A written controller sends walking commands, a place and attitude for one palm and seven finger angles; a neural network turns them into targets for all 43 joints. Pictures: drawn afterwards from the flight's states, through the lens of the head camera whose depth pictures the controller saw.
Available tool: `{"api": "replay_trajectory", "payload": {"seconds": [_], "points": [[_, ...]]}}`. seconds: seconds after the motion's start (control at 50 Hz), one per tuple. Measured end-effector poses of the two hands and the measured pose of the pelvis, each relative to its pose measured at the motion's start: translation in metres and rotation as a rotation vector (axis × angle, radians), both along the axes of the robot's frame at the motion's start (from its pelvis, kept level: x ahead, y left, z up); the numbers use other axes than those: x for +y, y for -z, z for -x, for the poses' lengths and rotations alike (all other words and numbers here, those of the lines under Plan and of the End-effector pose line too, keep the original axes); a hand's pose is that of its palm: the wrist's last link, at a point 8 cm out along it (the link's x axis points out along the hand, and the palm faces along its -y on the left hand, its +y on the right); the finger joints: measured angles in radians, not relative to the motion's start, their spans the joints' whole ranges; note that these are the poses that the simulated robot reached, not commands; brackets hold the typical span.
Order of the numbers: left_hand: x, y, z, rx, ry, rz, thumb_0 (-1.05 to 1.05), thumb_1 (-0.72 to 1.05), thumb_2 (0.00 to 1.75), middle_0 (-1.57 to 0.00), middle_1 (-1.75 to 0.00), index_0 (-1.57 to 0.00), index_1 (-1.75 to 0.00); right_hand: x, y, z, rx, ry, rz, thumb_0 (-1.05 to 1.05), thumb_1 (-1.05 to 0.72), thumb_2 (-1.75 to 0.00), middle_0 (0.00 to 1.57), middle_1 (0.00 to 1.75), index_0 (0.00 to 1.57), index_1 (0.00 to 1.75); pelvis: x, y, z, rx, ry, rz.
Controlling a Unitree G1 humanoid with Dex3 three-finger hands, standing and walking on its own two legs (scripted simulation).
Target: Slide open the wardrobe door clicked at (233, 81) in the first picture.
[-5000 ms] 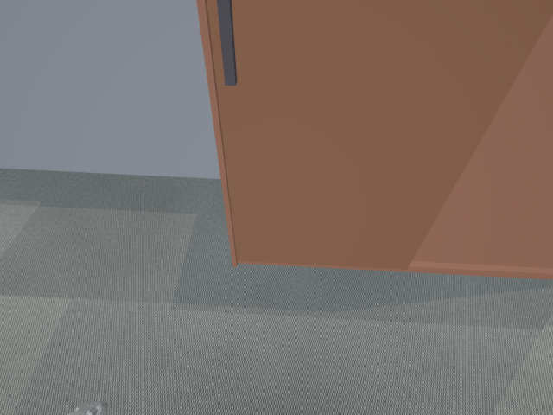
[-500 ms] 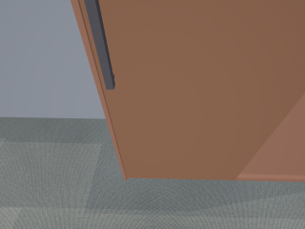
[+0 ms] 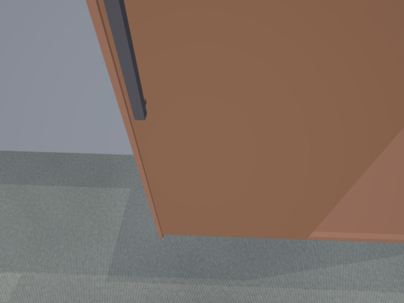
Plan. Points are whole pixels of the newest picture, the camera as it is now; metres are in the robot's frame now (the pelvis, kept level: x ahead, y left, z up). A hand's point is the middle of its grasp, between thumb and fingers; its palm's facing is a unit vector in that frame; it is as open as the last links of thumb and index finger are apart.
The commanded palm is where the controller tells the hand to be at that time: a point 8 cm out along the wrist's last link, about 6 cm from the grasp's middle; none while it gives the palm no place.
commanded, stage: look again from close up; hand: left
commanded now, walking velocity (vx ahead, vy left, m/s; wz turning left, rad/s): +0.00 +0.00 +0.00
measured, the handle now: (128, 48) +0.51 +0.18 +0.25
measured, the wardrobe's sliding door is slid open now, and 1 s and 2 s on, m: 0.00 0.00 0.00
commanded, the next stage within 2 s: raise the hand with hooked fingers in 0.08 s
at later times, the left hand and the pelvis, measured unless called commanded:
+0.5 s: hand (98, 279) +0.16 +0.20 +0.01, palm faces -0.01 -1.00 -0.05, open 8.1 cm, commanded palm +0.12 +0.26 -0.01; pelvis -0.05 -0.01 -0.05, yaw +1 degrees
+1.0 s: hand (52, 251) +0.18 +0.25 +0.08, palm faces +0.07 -1.00 -0.06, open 11.0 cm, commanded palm +0.14 +0.30 +0.09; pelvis -0.04 +0.01 -0.03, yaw +3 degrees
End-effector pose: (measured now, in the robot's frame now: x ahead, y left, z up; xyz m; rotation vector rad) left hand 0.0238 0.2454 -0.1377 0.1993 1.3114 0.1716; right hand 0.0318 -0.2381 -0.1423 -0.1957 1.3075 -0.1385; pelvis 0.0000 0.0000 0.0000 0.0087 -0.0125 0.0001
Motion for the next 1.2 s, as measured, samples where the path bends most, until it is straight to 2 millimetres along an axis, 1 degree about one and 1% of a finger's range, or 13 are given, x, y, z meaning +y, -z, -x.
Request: {"api": "replay_trajectory", "payload": {"seconds": [0.2,0.22,0.32,0.36,0.4,0.46,0.52,0.58,0.66,0.82,0.96,1.06,1.2], "points": [[-0.003,0.000,0.001,-0.002,-0.003,-0.005,0.01,0.90,0.90,-0.20,-0.30,-0.20,-0.30,-0.004,0.000,0.001,0.008,0.003,0.002,0.00,-0.90,-0.90,0.20,0.30,0.20,0.29,-0.003,0.000,0.000,0.003,-0.001,0.005],[-0.001,-0.006,-0.007,-0.062,-0.076,0.006,0.01,0.90,0.90,-0.20,-0.30,-0.20,-0.30,-0.005,-0.002,-0.002,-0.019,0.006,0.015,0.00,-0.90,-0.90,0.20,0.30,0.20,0.29,-0.002,0.001,0.002,-0.002,0.000,0.011],[0.011,-0.103,-0.091,-0.765,-0.113,-0.027,0.02,0.87,0.88,-0.21,-0.32,-0.20,-0.32,-0.005,-0.022,-0.043,-0.350,-0.063,0.042,0.01,-0.90,-0.90,0.20,0.30,0.20,0.29,-0.001,0.005,0.012,0.008,-0.038,0.001],[0.013,-0.136,-0.115,-1.012,-0.069,-0.006,0.02,0.85,0.87,-0.21,-0.33,-0.20,-0.34,-0.006,-0.031,-0.064,-0.476,-0.092,0.038,0.01,-0.90,-0.90,0.20,0.30,0.20,0.29,-0.002,0.011,0.020,0.036,-0.047,0.003],[0.012,-0.153,-0.128,-1.209,0.001,0.039,0.01,0.82,0.86,-0.21,-0.35,-0.20,-0.36,-0.008,-0.040,-0.085,-0.589,-0.123,0.039,0.01,-0.90,-0.90,0.20,0.30,0.20,0.29,-0.004,0.020,0.029,0.077,-0.043,0.003],[0.006,-0.156,-0.126,-1.356,0.161,0.115,0.01,0.76,0.84,-0.21,-0.39,-0.20,-0.39,-0.010,-0.050,-0.111,-0.741,-0.170,0.043,0.01,-0.90,-0.90,0.20,0.30,0.20,0.29,-0.005,0.038,0.042,0.120,-0.030,0.002],[0.007,-0.140,-0.108,-1.328,0.214,0.181,0.01,0.70,0.81,-0.22,-0.43,-0.21,-0.44,-0.010,-0.059,-0.130,-0.847,-0.197,0.051,0.01,-0.90,-0.90,0.20,0.30,0.20,0.29,-0.006,0.053,0.049,0.138,-0.026,-0.002],[0.017,-0.125,-0.088,-1.263,0.117,0.188,0.01,0.63,0.78,-0.22,-0.47,-0.22,-0.48,-0.005,-0.065,-0.140,-0.893,-0.219,0.058,0.01,-0.90,-0.90,0.20,0.30,0.20,0.29,-0.007,0.059,0.052,0.128,-0.037,0.009],[0.028,-0.136,-0.074,-1.272,0.051,0.101,0.01,0.53,0.74,-0.23,-0.53,-0.22,-0.54,0.009,-0.063,-0.138,-0.878,-0.254,0.052,0.01,-0.90,-0.90,0.20,0.30,0.20,0.29,-0.006,0.057,0.053,0.095,-0.059,0.034],[0.040,-0.182,-0.109,-1.324,0.169,0.106,0.01,0.35,0.66,-0.24,-0.65,-0.24,-0.66,0.037,-0.045,-0.104,-0.758,-0.246,-0.014,0.01,-0.90,-0.90,0.20,0.30,0.20,0.30,-0.003,0.042,0.051,0.055,-0.072,0.051],[0.059,-0.211,-0.129,-1.312,0.156,0.107,0.01,0.19,0.59,-0.25,-0.75,-0.25,-0.76,0.036,-0.046,-0.083,-0.730,-0.196,-0.021,0.01,-0.90,-0.90,0.20,0.30,0.20,0.30,0.006,0.029,0.041,0.039,-0.047,0.039],[0.065,-0.228,-0.133,-1.340,0.146,0.096,0.01,0.07,0.54,-0.26,-0.83,-0.26,-0.84,0.029,-0.053,-0.087,-0.735,-0.202,0.012,0.01,-0.90,-0.90,0.20,0.30,0.20,0.30,0.012,0.023,0.036,0.021,-0.045,0.036],[0.075,-0.254,-0.140,-1.373,0.147,0.071,0.00,-0.09,0.47,-0.27,-0.93,-0.27,-0.94,0.029,-0.072,-0.112,-0.793,-0.223,0.036,0.02,-0.90,-0.90,0.20,0.30,0.20,0.30,0.015,0.016,0.032,-0.016,-0.048,0.031]]}}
